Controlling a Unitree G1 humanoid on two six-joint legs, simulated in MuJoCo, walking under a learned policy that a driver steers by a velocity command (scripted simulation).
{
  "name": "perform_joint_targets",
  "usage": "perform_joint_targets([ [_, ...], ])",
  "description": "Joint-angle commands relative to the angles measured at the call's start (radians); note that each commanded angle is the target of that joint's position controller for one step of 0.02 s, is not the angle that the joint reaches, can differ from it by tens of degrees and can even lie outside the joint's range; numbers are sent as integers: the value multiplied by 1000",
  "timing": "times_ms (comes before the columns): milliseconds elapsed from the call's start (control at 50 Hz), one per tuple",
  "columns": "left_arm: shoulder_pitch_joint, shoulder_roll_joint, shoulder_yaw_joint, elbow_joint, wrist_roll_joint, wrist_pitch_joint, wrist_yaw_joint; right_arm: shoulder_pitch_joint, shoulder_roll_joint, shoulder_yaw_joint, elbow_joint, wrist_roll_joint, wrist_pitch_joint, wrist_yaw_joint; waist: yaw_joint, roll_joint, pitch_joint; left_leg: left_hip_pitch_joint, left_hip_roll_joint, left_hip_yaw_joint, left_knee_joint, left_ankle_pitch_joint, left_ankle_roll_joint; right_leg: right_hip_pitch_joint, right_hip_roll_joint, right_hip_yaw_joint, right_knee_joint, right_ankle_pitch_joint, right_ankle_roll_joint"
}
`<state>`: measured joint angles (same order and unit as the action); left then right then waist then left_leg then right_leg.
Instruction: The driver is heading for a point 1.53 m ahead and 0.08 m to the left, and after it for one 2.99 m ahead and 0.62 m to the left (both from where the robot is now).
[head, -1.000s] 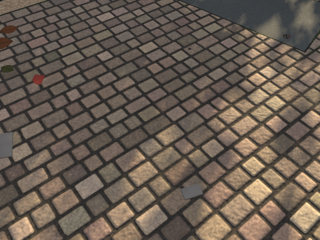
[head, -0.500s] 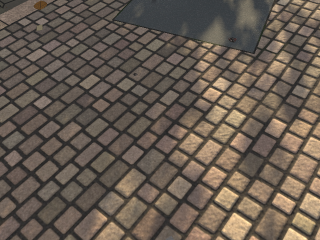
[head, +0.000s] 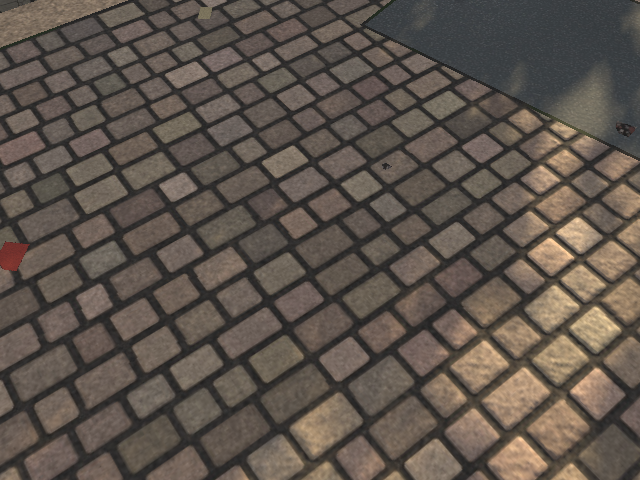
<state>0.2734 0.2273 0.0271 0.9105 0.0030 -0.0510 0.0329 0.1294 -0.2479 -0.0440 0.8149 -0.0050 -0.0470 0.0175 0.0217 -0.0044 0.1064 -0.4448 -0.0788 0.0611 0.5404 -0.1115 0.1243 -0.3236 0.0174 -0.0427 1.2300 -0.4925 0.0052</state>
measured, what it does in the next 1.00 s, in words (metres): walks ahead: right foot, then left foot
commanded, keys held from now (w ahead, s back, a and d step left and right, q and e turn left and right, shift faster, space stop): s+q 0.18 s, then w+q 0.14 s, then w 0.48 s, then w+e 0.20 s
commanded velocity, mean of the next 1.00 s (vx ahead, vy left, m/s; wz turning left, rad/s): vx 0.27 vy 0.00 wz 0.26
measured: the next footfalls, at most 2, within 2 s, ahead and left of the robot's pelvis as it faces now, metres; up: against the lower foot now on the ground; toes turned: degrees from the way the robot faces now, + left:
right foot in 0.46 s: +0.08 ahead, -0.13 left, +0.00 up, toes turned +18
left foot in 0.90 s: +0.27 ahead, +0.16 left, +0.00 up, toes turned +18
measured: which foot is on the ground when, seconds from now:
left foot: down 0.00-0.44, up 0.46-0.88, down 0.90-1.00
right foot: up 0.00-0.44, down 0.46-0.92, up 0.94-1.00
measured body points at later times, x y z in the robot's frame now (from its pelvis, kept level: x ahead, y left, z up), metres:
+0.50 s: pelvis +0.05 -0.04 +0.02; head +0.05 -0.05 +0.47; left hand +0.02 +0.25 -0.10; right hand +0.23 -0.27 -0.10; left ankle +0.09 +0.06 -0.70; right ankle +0.04 -0.14 -0.72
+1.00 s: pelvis +0.21 +0.05 +0.01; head +0.24 +0.07 +0.46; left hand +0.07 +0.27 -0.13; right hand +0.45 -0.13 -0.09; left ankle +0.23 +0.15 -0.72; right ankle +0.09 -0.11 -0.65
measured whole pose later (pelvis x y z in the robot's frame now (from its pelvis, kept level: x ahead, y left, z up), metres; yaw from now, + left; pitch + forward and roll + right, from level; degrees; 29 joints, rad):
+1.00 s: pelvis +0.21 +0.05 +0.01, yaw +13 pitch +1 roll +0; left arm 0.48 0.21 0.04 1.01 0.00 -0.06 0.00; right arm 0.08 -0.22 -0.03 0.79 -0.04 -0.06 0.01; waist 0.08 -0.02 0.04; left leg -0.34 -0.02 0.10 0.53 -0.21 0.06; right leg -0.22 -0.01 0.04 0.99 -0.41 -0.08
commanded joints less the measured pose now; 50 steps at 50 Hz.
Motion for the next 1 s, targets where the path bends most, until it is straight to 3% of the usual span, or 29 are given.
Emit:
perform_joint_targets([
  [20,35,115,26,-75,29,22,3,111,-113,-35,-32,20,31,-27,-23,-3,-189,338,305,-319,-163,827,180,-239,-59,92,66,49,20],
  [60,68,99,26,-78,35,68,5,110,-125,-35,-33,3,42,-24,2,20,-198,235,267,-287,-180,784,157,-168,-35,81,23,75,31],
  [120,50,93,29,-102,24,100,10,85,-172,-49,-53,-8,51,-18,11,40,-233,176,245,-290,-183,688,135,-164,-16,84,-5,105,36],
  [180,-22,111,38,-135,24,129,18,71,-177,-52,-71,-8,76,-24,-8,80,-219,152,227,-349,-208,411,93,-202,-12,99,-35,140,37],
  [200,-28,115,40,-140,27,131,15,74,-173,-53,-74,-8,81,-25,-10,86,-228,147,209,-377,-237,183,80,-202,-19,107,-66,164,39],
  [240,-55,122,42,-154,38,126,2,71,-175,-57,-81,-7,89,-28,-23,135,-213,148,178,-462,-319,-319,67,-211,-25,105,-160,182,51],
  [260,-66,131,43,-160,40,120,-4,77,-182,-62,-81,-8,91,-28,-31,162,-200,162,182,-507,-350,-435,72,-214,-20,97,-207,159,58],
  [320,-84,133,39,-170,29,93,-8,119,-194,-74,-69,-16,93,-24,-52,159,-177,207,200,-578,-374,-524,83,-172,1,85,-348,81,52],
  [360,-38,123,34,-159,22,76,-11,113,-190,-76,-64,-20,92,-22,-36,165,-179,191,194,-562,-366,-535,77,-72,21,63,-455,23,21],
  [400,55,117,30,-133,10,61,-8,77,-168,-74,-69,-22,95,-16,6,174,-157,82,164,-528,-367,-536,55,110,51,26,-617,-16,-29],
  [420,138,109,29,-105,9,55,-2,46,-155,-72,-75,-18,99,-16,54,155,-128,9,128,-496,-347,-539,24,226,57,-4,-777,49,-63],
  [440,227,118,30,-72,15,47,11,2,-127,-66,-91,-17,98,-23,104,93,-71,-97,51,-426,-257,-545,-43,336,40,-4,-976,94,-93],
  [460,196,160,35,-70,20,36,24,90,-43,-48,-72,0,93,-30,46,-179,-77,-210,-45,-283,112,-523,-66,395,-186,285,-1076,-104,-108],
  [480,95,227,44,-120,37,31,22,74,-46,-41,-99,-7,70,-28,6,-168,-29,-349,-108,-217,285,-343,-78,287,-410,645,-1172,-301,-181],
  [500,53,242,57,-104,40,26,14,28,-110,-53,-107,-21,56,-17,-26,-80,33,-342,-34,-289,338,-217,-75,157,-405,657,-1196,-350,-214],
  [520,-6,209,51,-109,28,11,3,59,-134,-59,-90,-23,46,0,-68,-75,41,-302,-23,-292,384,-138,-80,135,-339,564,-1181,-257,-191],
  [540,-26,191,48,-111,20,-2,-8,93,-149,-62,-63,-29,40,12,-75,-82,14,-281,-25,-264,426,-101,-93,165,-277,463,-1163,-157,-162],
  [580,26,167,43,-90,10,-19,-17,98,-141,-60,-45,-44,39,23,-48,-116,-16,-278,-11,-208,483,-72,-112,206,-217,350,-1152,-63,-150],
  [700,240,138,43,7,8,-34,-26,-120,-74,-24,-97,-42,33,29,64,-122,14,-371,97,-55,313,-31,-154,378,-208,267,-1142,208,-184],
  [760,289,138,41,37,14,-34,-24,-209,-45,-7,-121,-32,25,37,99,-138,21,-290,99,5,169,-43,-152,380,-205,220,-1102,397,-185],
  [820,316,146,41,64,19,-32,-22,-241,-43,0,-135,-25,14,34,99,-156,18,-176,73,42,67,-105,-115,375,-223,203,-1033,626,-188],
  [860,282,158,42,68,17,-30,-20,-164,-56,-4,-120,-20,6,20,40,-157,-10,-12,39,44,5,-125,-78,334,-240,214,-958,819,-176],
  [880,253,168,43,66,11,-31,-20,-64,-72,-13,-88,-18,-1,8,-17,-140,-55,136,15,40,-48,-103,-59,306,-230,201,-868,959,-160],
  [900,219,166,41,62,-1,-33,-23,100,-104,-27,-34,-25,-13,-8,-100,-90,-148,375,29,14,-104,-34,-34,227,-183,148,-694,975,-133],
  [920,186,131,30,26,-12,-38,-28,282,-182,-49,-5,-49,-25,-26,-179,-1,-283,654,234,-194,-139,-187,8,27,-131,115,-442,691,-111],
  [940,267,1,4,-4,-30,-33,-28,356,-284,-70,10,-58,-21,-28,-148,261,-414,857,535,-615,-230,-311,85,-261,15,26,-133,4,-78],
  [960,228,129,40,20,-3,-21,-18,316,-224,-60,9,-37,-12,-24,-143,116,-334,703,523,-671,-277,-351,89,-294,-17,119,-24,11,-101],
  [980,178,112,44,11,1,-20,-26,205,-157,-39,-1,-32,-13,-20,-89,84,-186,564,468,-511,-301,-316,64,-302,-62,133,-27,105,-112],
  [1000,158,75,38,16,3,-20,-34,144,-102,-26,-6,-28,-20,-16,-66,80,-111,454,416,-384,-339,-199,42,-278,-88,122,-61,166,-107],
])
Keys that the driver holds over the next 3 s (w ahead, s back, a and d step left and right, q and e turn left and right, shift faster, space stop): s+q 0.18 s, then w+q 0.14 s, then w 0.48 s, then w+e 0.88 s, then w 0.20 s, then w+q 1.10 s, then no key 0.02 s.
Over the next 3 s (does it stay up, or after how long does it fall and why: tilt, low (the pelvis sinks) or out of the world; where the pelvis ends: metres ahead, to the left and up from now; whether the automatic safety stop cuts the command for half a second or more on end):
stays up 1.29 0.06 0.00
